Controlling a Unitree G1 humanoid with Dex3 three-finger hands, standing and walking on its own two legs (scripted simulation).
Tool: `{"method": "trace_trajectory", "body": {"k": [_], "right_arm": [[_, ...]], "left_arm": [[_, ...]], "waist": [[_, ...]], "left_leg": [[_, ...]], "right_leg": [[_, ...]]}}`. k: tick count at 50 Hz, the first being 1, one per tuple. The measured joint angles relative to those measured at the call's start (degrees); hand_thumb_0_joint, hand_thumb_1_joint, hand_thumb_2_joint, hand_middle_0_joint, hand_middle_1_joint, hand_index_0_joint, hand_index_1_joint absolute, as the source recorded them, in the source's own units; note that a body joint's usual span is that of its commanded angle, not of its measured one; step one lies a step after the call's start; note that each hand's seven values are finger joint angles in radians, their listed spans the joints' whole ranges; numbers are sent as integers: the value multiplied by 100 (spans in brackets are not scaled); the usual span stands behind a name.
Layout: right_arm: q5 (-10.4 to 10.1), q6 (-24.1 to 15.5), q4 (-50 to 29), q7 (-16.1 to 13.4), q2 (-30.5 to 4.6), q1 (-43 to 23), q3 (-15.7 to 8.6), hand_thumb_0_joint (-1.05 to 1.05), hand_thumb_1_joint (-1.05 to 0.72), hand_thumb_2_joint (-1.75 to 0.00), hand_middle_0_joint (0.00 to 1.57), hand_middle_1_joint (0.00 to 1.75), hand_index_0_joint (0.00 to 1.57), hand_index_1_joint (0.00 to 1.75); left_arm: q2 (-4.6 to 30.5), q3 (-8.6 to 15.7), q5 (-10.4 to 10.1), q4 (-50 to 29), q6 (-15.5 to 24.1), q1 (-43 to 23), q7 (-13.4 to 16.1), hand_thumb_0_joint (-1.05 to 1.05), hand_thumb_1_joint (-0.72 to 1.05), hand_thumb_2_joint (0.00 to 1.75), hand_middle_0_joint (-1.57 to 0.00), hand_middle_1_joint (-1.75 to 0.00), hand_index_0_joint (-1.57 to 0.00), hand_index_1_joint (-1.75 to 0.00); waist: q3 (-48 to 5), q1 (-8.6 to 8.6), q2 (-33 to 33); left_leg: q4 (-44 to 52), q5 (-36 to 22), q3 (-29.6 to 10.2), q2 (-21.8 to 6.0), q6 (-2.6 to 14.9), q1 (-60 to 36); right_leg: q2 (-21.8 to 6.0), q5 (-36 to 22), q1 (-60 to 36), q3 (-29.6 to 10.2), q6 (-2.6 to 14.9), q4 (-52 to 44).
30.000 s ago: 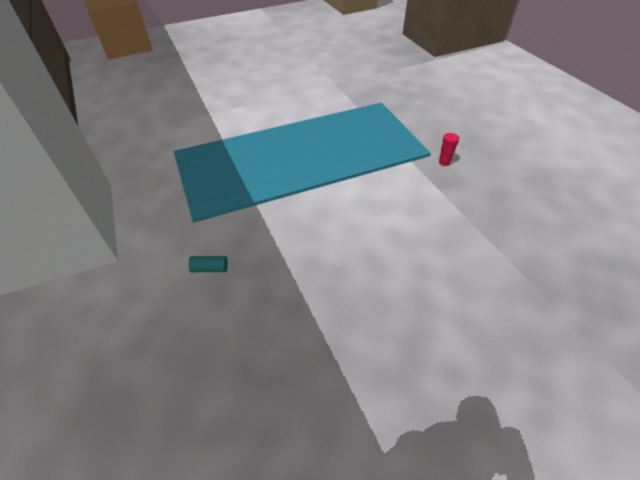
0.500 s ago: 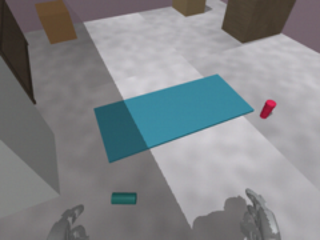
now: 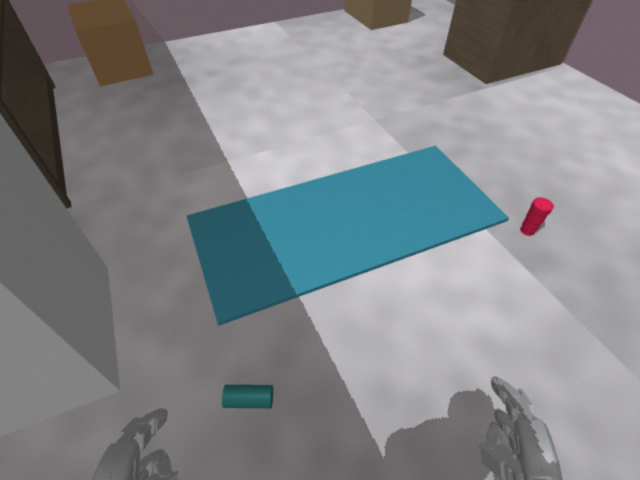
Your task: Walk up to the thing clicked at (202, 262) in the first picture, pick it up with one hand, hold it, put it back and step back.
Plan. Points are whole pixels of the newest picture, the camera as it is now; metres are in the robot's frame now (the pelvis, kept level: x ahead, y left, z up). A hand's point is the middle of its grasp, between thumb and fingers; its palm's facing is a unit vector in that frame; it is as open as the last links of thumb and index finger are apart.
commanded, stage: stand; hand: left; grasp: from above
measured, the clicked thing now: (248, 396) +0.47 +0.20 -0.68
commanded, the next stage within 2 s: none
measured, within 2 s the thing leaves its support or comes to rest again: neither
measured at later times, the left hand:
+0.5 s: hand out of the picture +0.07 +0.24 -0.11, palm faces +0.02 -0.94 -0.33, open 7.4 cm
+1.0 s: hand out of the picture +0.04 +0.23 -0.09, palm faces +0.02 -0.94 -0.34, open 7.3 cm
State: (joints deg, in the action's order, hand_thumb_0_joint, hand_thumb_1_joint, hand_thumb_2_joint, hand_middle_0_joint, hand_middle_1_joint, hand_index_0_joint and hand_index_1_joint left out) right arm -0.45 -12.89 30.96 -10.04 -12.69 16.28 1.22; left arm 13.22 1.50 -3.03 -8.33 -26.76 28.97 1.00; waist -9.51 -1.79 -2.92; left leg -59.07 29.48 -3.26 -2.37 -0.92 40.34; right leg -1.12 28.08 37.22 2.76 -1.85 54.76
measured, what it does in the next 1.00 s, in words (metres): rises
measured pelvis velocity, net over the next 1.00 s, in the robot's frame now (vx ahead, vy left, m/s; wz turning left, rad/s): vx -0.01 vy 0.00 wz -0.01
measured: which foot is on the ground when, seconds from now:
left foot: down 0.00-1.00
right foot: down 0.00-1.00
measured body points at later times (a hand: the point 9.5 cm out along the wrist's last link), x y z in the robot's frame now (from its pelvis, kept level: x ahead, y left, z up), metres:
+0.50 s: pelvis +0.00 +0.00 +0.05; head +0.02 +0.01 +0.49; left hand +0.07 +0.29 -0.09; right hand +0.08 -0.28 -0.08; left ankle +0.00 +0.12 -0.68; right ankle -0.01 -0.14 -0.68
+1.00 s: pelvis -0.01 +0.00 +0.07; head -0.01 -0.01 +0.52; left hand +0.04 +0.28 -0.07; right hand +0.05 -0.28 -0.08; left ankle +0.00 +0.12 -0.68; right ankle -0.01 -0.14 -0.68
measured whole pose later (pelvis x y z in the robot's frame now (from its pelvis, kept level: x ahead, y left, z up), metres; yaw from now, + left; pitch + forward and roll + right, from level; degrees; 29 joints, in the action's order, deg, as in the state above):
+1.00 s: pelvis -0.01 +0.00 +0.07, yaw -1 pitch -4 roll +0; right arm 1.8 0.0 63.4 -1.0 -16.6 8.9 -2.7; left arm 16.4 2.1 1.9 64.5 -0.5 9.0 1.5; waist 3.3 0.9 -1.1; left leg -22.5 11.9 0.1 -0.9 -0.8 6.7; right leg -2.5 12.3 6.4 0.7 -1.9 22.6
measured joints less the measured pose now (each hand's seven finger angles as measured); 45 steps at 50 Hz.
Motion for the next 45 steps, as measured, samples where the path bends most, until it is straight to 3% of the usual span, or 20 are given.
{"method": "trace_trajectory", "body": {"k": [5, 7, 9, 12, 16, 21, 29, 45], "right_arm": [[8, 0, -6, 9, 2, -7, -4, 1, -90, -90, 20, 29, 20, 30], [340, 150, 347, 167, -37, -223, -83, 1, -90, -90, 20, 29, 20, 30], [537, 531, 792, 444, -169, -462, -57, 1, -90, -90, 20, 29, 20, 30], [479, 863, 1278, 757, -285, -653, -137, 1, -90, -90, 20, 30, 20, 30], [383, 1034, 1663, 926, -354, -641, -341, 1, -90, -90, 20, 30, 20, 30], [382, 1133, 2063, 933, -420, -520, -464, 1, -91, -90, 20, 30, 20, 30], [298, 1214, 2649, 851, -349, -477, -428, 1, -91, -90, 20, 29, 20, 30], [225, 1268, 3188, 861, -328, -712, -374, 1, -91, -90, 20, 30, 20, 30]], "left_arm": [[9, 6, -9, 18, -2, 9, -6, 1, 91, 90, -20, -30, -20, -30], [98, -133, 263, 825, 718, -441, 53, 1, 91, 90, -21, -30, -20, -30], [176, -182, 474, 1930, 1363, -993, 86, 1, 91, 90, -21, -30, -21, -30], [286, -131, 577, 3149, 1848, -1469, 81, 1, 91, 90, -21, -30, -21, -30], [377, -6, 583, 4258, 2146, -1634, 96, 1, 91, 90, -21, -30, -21, -30], [375, 95, 562, 5317, 2349, -1641, 99, 1, 91, 90, -21, -30, -20, -30], [272, 88, 492, 6408, 2499, -1636, 97, 1, 91, 90, -21, -30, -20, -30], [272, 54, 492, 7231, 2586, -1956, 70, 1, 91, 90, -21, -30, -20, -30]], "waist": [[-15, -11, -12], [371, 130, 83], [651, 273, 197], [919, 343, 327], [1049, 326, 394], [1128, 302, 354], [1259, 317, 298], [1278, 294, 196]], "left_leg": [[5, 1, 2, 0, -9, 4], [144, -57, 86, 26, 15, -361], [399, -185, 176, 80, 34, -702], [787, -378, 258, 174, 45, -1108], [1211, -560, 294, 221, 67, -1510], [1679, -730, 306, 197, 91, -1949], [2549, -1109, 345, 211, 103, -2668], [3575, -1688, 352, 198, 48, -3363]], "right_leg": [[0, 8, 12, -2, 8, 9], [-30, -15, -286, -79, 25, -37], [-86, -85, -549, -158, 48, -161], [-182, -193, -868, -228, 26, -379], [-228, -345, -1239, -249, -7, -744], [-202, -580, -1710, -240, -43, -1302], [-210, -986, -2431, -247, -71, -2201], [-189, -1506, -3069, -228, -39, -3114]]}}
